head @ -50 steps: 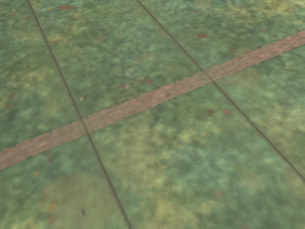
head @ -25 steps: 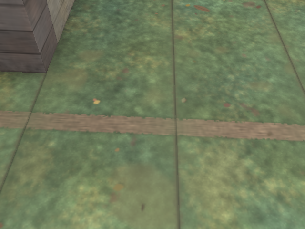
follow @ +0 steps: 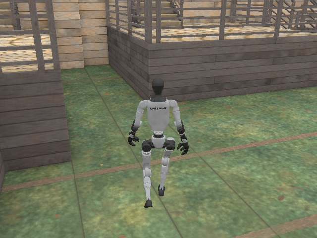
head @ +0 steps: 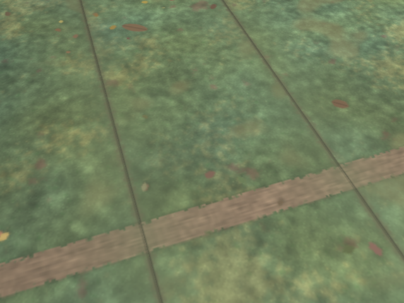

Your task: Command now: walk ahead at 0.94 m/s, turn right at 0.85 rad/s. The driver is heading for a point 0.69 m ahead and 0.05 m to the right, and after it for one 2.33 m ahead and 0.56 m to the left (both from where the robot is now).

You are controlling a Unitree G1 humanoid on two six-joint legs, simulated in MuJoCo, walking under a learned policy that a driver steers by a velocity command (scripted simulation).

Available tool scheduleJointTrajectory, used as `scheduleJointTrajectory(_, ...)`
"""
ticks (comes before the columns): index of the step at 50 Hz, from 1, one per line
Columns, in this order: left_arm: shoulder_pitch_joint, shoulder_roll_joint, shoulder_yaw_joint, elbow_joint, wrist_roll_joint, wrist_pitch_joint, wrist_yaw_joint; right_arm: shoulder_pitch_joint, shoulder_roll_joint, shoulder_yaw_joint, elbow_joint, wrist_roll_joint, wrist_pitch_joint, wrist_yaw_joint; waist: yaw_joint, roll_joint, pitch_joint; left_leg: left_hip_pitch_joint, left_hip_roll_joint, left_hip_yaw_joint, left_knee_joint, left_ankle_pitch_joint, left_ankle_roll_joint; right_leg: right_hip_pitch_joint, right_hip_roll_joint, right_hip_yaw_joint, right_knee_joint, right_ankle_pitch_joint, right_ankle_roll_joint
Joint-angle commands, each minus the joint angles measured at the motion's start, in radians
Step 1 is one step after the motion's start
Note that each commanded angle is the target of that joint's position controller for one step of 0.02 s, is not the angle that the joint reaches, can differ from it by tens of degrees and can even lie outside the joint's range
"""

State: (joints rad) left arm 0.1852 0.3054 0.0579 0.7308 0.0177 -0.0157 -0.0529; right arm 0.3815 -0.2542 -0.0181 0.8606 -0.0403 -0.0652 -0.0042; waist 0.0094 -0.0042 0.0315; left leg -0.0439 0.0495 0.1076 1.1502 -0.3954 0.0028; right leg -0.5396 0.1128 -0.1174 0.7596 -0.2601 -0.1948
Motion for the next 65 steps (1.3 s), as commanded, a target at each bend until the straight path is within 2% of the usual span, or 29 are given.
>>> scheduleJointTrajectory(1, 0.308, 0.243, 0.086, 0.051, -0.009, 0.0, 0.033, -0.218, -0.13, -0.006, -0.239, 0.009, -0.082, 0.013, 0.098, 0.031, -0.113, -0.798, -0.004, -0.202, 0.363, 0.118, 0.028, 0.731, -0.339, 0.827, -0.514, -0.213, -0.196)
scheduleJointTrajectory(4, 0.179, 0.14, 0.048, 0.032, -0.009, -0.028, 0.051, -0.147, -0.118, 0.005, -0.216, -0.034, -0.036, 0.017, -0.035, 0.07, 0.01, -0.66, 0.075, -0.187, 0.17, 0.091, -0.015, 0.403, -0.199, 0.564, -0.541, -0.065, -0.139)
scheduleJointTrajectory(6, 0.173, 0.137, 0.04, 0.024, -0.02, -0.052, 0.045, -0.187, -0.111, 0.011, -0.242, -0.042, 0.0, 0.024, -0.046, 0.049, 0.052, -0.634, 0.091, -0.143, 0.049, 0.076, -0.048, 0.264, -0.144, 0.49, -0.582, -0.013, -0.141)
scheduleJointTrajectory(9, 0.194, 0.155, 0.046, 0.023, -0.017, -0.066, 0.045, -0.377, -0.093, 0.027, -0.324, -0.021, 0.003, 0.038, 0.002, 0.004, 0.116, -0.59, 0.069, -0.086, -0.239, 0.287, -0.074, 0.16, -0.093, 0.454, -0.624, 0.161, -0.115)
scheduleJointTrajectory(14, 0.235, 0.203, 0.067, 0.041, -0.03, -0.069, 0.047, -0.45, -0.112, 0.026, -0.352, 0.009, -0.012, 0.035, 0.063, -0.062, 0.027, -0.406, -0.019, -0.094, -0.574, 0.51, -0.029, 0.353, -0.125, 0.48, -0.553, 0.552, -0.033)
scheduleJointTrajectory(16, 0.203, 0.241, 0.076, 0.035, -0.024, -0.07, 0.054, -0.319, -0.171, 0.001, -0.314, 0.012, -0.014, 0.017, -0.002, -0.062, -0.075, -0.211, -0.072, -0.113, -0.618, 0.419, -0.014, 0.438, -0.124, 0.495, -0.383, 0.804, 0.018)
scheduleJointTrajectory(18, 0.103, 0.269, 0.079, 0.023, 0.006, -0.078, 0.047, 0.077, -0.265, -0.049, -0.214, 0.026, -0.015, -0.022, -0.233, -0.05, -0.268, 0.171, -0.04, -0.101, -0.566, 0.252, -0.002, 0.361, -0.101, 0.459, 0.069, 0.841, 0.054)
scheduleJointTrajectory(19, 0.095, 0.119, 0.041, 0.006, 0.018, -0.092, 0.05, 0.272, -0.316, -0.069, -0.173, -0.005, -0.02, -0.045, -0.275, 0.114, -0.363, 0.374, 0.157, -0.322, -0.567, -0.105, 0.018, 0.187, -0.037, 0.4, 0.45, 0.335, 0.055)
scheduleJointTrajectory(20, 0.277, -0.014, -0.004, -0.053, -0.05, -0.092, 0.04, 0.145, -0.396, -0.083, -0.191, -0.043, -0.024, -0.031, -0.074, 0.531, -0.482, 0.499, 0.426, -0.985, -0.852, -0.28, 0.129, -0.08, 0.072, 0.301, 0.705, -0.225, 0.092)
scheduleJointTrajectory(21, 0.248, 0.075, -0.009, -0.006, -0.016, -0.079, 0.05, 0.005, -0.295, -0.083, -0.217, -0.027, -0.018, -0.014, -0.074, 0.328, -0.37, 0.377, 0.375, -1.042, -0.916, -0.492, 0.175, -0.186, -0.024, 0.275, 0.736, -0.108, 0.065)
scheduleJointTrajectory(23, 0.089, 0.115, -0.002, -0.007, 0.017, -0.062, 0.029, -0.067, -0.15, -0.052, -0.191, -0.017, -0.017, 0.001, -0.075, 0.042, -0.146, 0.093, 0.276, -0.698, -0.895, -0.24, 0.167, -0.152, -0.104, 0.239, 0.634, 0.013, 0.075)
scheduleJointTrajectory(29, -0.116, 0.044, -0.05, -0.137, 0.054, -0.041, -0.006, 0.061, -0.128, -0.035, -0.038, 0.027, -0.057, 0.014, 0.005, 0.083, 0.049, -0.09, 0.175, -0.436, -1.005, 0.13, 0.204, -0.267, -0.174, 0.209, 0.352, -0.004, 0.119)
scheduleJointTrajectory(32, -0.252, 0.027, -0.082, -0.184, 0.032, -0.061, -0.032, 0.021, -0.162, -0.05, -0.051, 0.031, -0.058, 0.016, -0.001, 0.052, 0.089, -0.296, 0.089, -0.286, -1.105, 0.261, 0.179, 0.005, -0.171, 0.118, -0.023, 0.21, 0.16)
scheduleJointTrajectory(36, -0.238, 0.077, -0.062, -0.16, 0.02, -0.065, -0.008, 0.09, -0.239, -0.069, -0.02, 0.045, -0.056, 0.028, 0.0, 0.055, 0.029, -0.167, 0.126, -0.266, -1.019, 0.692, 0.164, 0.239, -0.106, 0.079, -0.158, 0.241, 0.147)
scheduleJointTrajectory(38, 0.009, 0.122, -0.031, -0.08, 0.036, -0.073, 0.024, 0.112, -0.265, -0.075, 0.0, 0.043, -0.046, 0.024, 0.115, 0.047, -0.14, -0.141, 0.077, -0.221, -0.62, 0.904, 0.132, 0.528, -0.058, 0.069, -0.197, 0.128, 0.129)
scheduleJointTrajectory(39, 0.168, 0.17, -0.007, -0.045, 0.05, -0.078, 0.046, 0.092, -0.24, -0.069, -0.01, 0.044, -0.046, 0.025, 0.193, 0.04, -0.224, -0.32, 0.027, -0.216, -0.345, 0.717, 0.118, 0.759, -0.171, 0.16, -0.178, 0.039, 0.119)
scheduleJointTrajectory(40, 0.297, 0.252, 0.017, -0.033, 0.082, -0.083, 0.064, 0.126, -0.076, -0.037, -0.049, 0.047, -0.048, 0.02, 0.173, -0.182, -0.366, -0.544, -0.056, -0.179, 0.04, 0.02, 0.107, 0.96, -0.491, 0.56, -0.257, -0.366, 0.09)
scheduleJointTrajectory(41, 0.27, 0.272, 0.025, -0.046, 0.063, -0.069, 0.064, 0.155, -0.087, -0.038, -0.092, 0.078, -0.038, 0.018, 0.128, -0.273, -0.441, -0.674, -0.089, -0.205, 0.235, -0.047, 0.118, 0.922, -0.603, 0.97, -0.485, -0.532, 0.036)
scheduleJointTrajectory(43, 0.114, 0.111, 0.002, -0.041, 0.036, -0.074, 0.059, -0.001, -0.122, -0.045, -0.092, 0.045, -0.014, 0.02, 0.08, -0.085, -0.13, -0.762, 0.016, -0.184, 0.214, 0.127, 0.112, 0.667, -0.498, 0.66, -0.492, -0.351, 0.038)
scheduleJointTrajectory(45, 0.094, 0.055, -0.01, -0.012, 0.033, -0.088, 0.059, -0.018, -0.089, -0.046, -0.084, 0.027, 0.013, 0.035, 0.018, -0.067, -0.031, -0.702, 0.051, -0.179, 0.163, 0.134, 0.084, 0.505, -0.432, 0.426, -0.516, 0.024, 0.057)
scheduleJointTrajectory(48, 0.109, 0.013, -0.019, 0.038, -0.001, -0.116, 0.052, -0.085, -0.047, -0.045, -0.126, 0.009, 0.056, 0.039, -0.037, -0.075, 0.026, -0.714, 0.057, -0.142, 0.084, 0.103, 0.049, 0.459, -0.418, 0.182, -0.487, 0.678, 0.073)
scheduleJointTrajectory(52, -0.005, 0.033, -0.013, 0.036, -0.021, -0.118, 0.067, -0.196, -0.022, -0.022, -0.195, 0.013, 0.044, 0.08, -0.08, -0.102, 0.033, -0.478, -0.013, -0.017, -0.398, 0.449, 0.059, 0.325, -0.281, -0.105, -0.505, 0.678, 0.136)
scheduleJointTrajectory(57, -0.002, 0.16, 0.027, 0.011, -0.047, -0.096, 0.073, 0.151, -0.149, -0.073, -0.102, -0.015, 0.052, 0.067, -0.233, -0.051, -0.189, 0.053, -0.152, 0.008, -0.517, 0.503, 0.163, 0.3, -0.329, -0.091, 0.11, 0.834, 0.178)
scheduleJointTrajectory(58, 0.02, 0.112, 0.02, 0.027, -0.039, -0.081, 0.064, 0.168, -0.196, -0.091, -0.08, -0.009, 0.05, 0.043, -0.231, 0.042, -0.157, 0.138, -0.108, -0.073, -0.605, 0.589, 0.195, 0.18, -0.227, -0.093, 0.408, 0.204, 0.206)
scheduleJointTrajectory(59, 0.115, 0.027, 0.0, 0.014, -0.005, -0.06, 0.061, 0.094, -0.297, -0.11, -0.108, 0.012, 0.056, 0.025, -0.133, 0.205, -0.095, 0.182, 0.053, -0.28, -0.503, 1.33, 0.223, -0.032, -0.097, -0.096, 0.793, -0.429, 0.235)
scheduleJointTrajectory(60, 0.275, 0.062, 0.0, -0.049, -0.004, -0.042, 0.072, 0.074, -0.375, -0.128, -0.172, 0.02, 0.056, 0.029, -0.064, 0.208, -0.395, 0.399, 0.274, -0.658, -0.576, 1.564, 0.42, -0.143, -0.066, 0.129, 0.936, -0.389, 0.265)
scheduleJointTrajectory(61, 0.266, 0.102, -0.007, -0.039, 0.015, -0.031, 0.085, -0.038, -0.336, -0.131, -0.228, 0.037, 0.071, 0.021, -0.057, 0.082, -0.426, 0.332, 0.282, -0.762, -0.691, 1.17, 0.444, -0.156, -0.112, 0.199, 0.896, -0.279, 0.255)
scheduleJointTrajectory(62, 0.199, 0.127, -0.004, -0.042, 0.024, -0.022, 0.088, -0.099, -0.265, -0.112, -0.242, 0.043, 0.081, 0.01, -0.04, -0.004, -0.288, 0.163, 0.228, -0.725, -0.764, 0.845, 0.419, -0.155, -0.137, 0.205, 0.81, -0.23, 0.257)
scheduleJointTrajectory(65, 0.117, 0.114, -0.006, -0.061, 0.046, 0.022, 0.091, -0.115, -0.188, -0.086, -0.204, 0.046, 0.077, 0.0, 0.009, -0.048, -0.133, -0.142, 0.092, -0.597, -0.842, 0.626, 0.314, -0.033, -0.188, 0.213, 0.537, -0.187, 0.267)
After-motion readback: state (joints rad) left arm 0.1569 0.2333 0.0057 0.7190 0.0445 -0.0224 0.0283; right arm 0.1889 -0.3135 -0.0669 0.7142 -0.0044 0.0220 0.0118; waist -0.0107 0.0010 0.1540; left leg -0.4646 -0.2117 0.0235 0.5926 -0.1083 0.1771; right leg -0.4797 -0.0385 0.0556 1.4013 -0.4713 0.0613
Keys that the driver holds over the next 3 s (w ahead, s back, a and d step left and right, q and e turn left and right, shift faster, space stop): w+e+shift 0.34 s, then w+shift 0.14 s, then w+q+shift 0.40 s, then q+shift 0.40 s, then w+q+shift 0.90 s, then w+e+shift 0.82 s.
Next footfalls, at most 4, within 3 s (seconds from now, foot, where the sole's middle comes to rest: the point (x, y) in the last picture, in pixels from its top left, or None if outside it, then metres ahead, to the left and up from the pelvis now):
0.38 left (191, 256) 0.60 0.07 -0.73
0.78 right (294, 196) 0.85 -0.31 -0.73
1.16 left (256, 120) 1.23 -0.20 -0.73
1.70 right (284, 92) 1.41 -0.34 -0.73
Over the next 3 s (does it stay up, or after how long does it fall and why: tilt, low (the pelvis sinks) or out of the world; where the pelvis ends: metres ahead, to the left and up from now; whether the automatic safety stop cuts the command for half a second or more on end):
stays up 1.92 0.53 0.03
